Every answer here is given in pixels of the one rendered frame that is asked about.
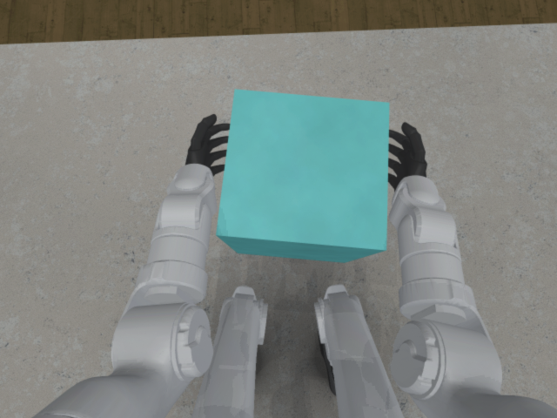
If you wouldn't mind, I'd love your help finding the robot thigh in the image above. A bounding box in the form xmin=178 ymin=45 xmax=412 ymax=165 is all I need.
xmin=191 ymin=293 xmax=268 ymax=418
xmin=314 ymin=292 xmax=404 ymax=418

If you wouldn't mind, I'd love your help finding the robot left hand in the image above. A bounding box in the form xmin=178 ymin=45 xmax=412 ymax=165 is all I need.
xmin=185 ymin=114 xmax=230 ymax=176

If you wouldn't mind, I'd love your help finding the robot left forearm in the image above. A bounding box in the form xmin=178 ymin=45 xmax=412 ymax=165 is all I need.
xmin=111 ymin=164 xmax=218 ymax=366

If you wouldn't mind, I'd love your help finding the robot right hand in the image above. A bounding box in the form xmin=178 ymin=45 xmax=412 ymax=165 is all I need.
xmin=388 ymin=122 xmax=427 ymax=191

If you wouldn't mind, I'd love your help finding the robot right forearm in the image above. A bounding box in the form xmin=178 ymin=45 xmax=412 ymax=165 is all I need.
xmin=389 ymin=175 xmax=502 ymax=382

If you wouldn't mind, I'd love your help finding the right robot upper arm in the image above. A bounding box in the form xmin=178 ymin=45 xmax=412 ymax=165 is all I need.
xmin=390 ymin=319 xmax=557 ymax=418

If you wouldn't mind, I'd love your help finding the robot right thigh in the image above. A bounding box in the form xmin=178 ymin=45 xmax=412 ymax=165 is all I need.
xmin=314 ymin=292 xmax=404 ymax=418

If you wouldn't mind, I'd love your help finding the carton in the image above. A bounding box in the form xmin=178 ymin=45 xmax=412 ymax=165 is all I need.
xmin=216 ymin=89 xmax=389 ymax=263

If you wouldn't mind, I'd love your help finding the left robot upper arm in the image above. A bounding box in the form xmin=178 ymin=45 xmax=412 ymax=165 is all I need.
xmin=31 ymin=302 xmax=213 ymax=418

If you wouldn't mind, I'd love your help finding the robot left thigh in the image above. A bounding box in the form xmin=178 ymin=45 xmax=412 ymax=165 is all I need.
xmin=191 ymin=293 xmax=268 ymax=418

